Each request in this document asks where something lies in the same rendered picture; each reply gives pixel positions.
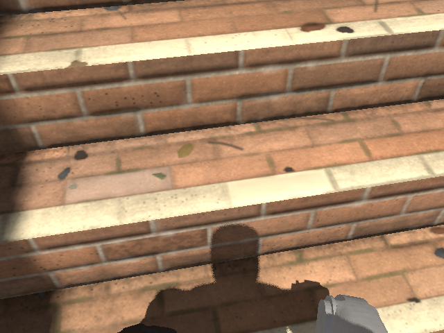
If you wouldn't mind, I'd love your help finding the right robot thigh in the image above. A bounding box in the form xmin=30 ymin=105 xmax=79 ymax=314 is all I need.
xmin=315 ymin=294 xmax=388 ymax=333

